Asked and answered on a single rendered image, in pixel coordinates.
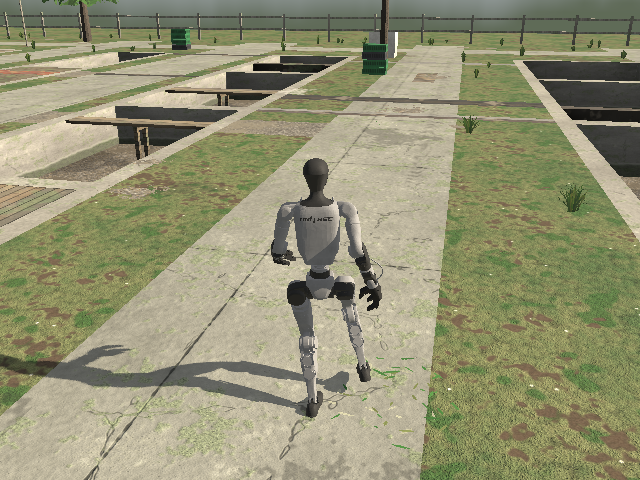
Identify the left robot forearm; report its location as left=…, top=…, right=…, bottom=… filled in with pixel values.
left=271, top=239, right=284, bottom=261

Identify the robot right upper arm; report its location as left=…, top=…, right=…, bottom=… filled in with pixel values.
left=337, top=201, right=364, bottom=259

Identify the robot right hand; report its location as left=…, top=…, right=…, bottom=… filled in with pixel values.
left=359, top=283, right=382, bottom=311

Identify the robot left hand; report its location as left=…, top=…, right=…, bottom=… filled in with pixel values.
left=273, top=250, right=296, bottom=266

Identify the humanoid robot torso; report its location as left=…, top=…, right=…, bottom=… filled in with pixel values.
left=294, top=197, right=341, bottom=300

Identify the robot left upper arm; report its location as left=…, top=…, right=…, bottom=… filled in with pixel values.
left=272, top=202, right=297, bottom=255

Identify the robot right shin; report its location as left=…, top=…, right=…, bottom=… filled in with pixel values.
left=347, top=305, right=367, bottom=370

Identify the right robot forearm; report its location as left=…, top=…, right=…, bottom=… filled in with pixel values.
left=355, top=242, right=378, bottom=289

